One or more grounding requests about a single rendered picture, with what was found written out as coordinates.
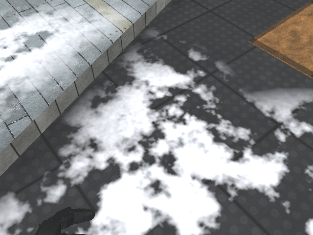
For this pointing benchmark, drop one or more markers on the robot left hand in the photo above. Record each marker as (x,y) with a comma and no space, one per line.
(63,219)

